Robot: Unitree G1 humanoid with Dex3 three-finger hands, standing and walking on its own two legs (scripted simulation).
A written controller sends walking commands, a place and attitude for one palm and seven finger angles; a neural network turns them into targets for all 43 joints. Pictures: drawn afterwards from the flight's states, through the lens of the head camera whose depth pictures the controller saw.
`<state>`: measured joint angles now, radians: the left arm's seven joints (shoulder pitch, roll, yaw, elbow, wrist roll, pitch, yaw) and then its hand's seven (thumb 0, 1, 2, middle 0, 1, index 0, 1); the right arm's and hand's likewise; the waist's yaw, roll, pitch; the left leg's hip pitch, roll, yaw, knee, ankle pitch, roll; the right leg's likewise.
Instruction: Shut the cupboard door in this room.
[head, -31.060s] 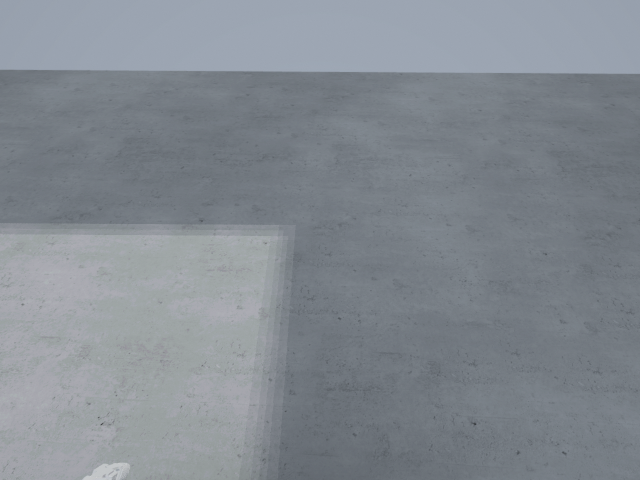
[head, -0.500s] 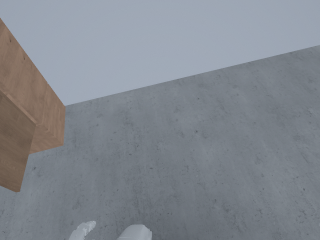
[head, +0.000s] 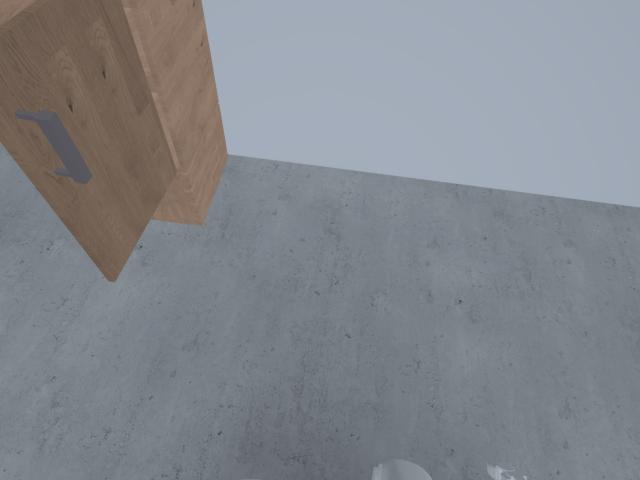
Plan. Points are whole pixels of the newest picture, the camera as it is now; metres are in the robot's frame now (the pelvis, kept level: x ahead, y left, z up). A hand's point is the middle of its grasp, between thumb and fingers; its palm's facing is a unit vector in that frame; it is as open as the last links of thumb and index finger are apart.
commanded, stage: turn to face it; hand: left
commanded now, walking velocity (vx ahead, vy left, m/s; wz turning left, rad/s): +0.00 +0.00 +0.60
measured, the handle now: (54, 147) +0.60 +0.53 -0.03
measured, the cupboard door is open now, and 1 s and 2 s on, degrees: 86 86 86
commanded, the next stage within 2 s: take the last steps up to it in 0.54 s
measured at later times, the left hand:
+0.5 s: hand out of the picture +0.05 +0.14 -0.14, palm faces +0.26 -0.92 -0.30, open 7.4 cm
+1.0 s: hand out of the picture -0.10 +0.16 -0.17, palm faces +0.47 -0.86 -0.19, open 7.4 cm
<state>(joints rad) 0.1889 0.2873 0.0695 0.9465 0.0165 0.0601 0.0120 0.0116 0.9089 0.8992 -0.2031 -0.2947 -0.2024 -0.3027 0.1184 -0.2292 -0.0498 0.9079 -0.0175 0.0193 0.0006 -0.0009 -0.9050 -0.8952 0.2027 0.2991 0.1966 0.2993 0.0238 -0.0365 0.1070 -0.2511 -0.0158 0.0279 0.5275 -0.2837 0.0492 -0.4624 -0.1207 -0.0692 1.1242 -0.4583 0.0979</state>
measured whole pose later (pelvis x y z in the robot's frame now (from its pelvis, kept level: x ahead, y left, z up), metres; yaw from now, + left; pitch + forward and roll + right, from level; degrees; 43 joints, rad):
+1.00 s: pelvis +0.01 +0.00 +0.01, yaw +25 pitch -1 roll +0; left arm 0.33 0.22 0.04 1.09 0.03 0.02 -0.01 0.01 0.91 0.90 -0.20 -0.29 -0.20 -0.30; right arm 0.23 -0.17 -0.03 1.01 -0.02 -0.03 -0.02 0.00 -0.92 -0.90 0.20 0.30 0.20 0.30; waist 0.05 -0.03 0.02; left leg -0.07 -0.03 0.07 0.39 -0.30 0.06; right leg -0.46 -0.11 -0.08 1.06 -0.36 0.03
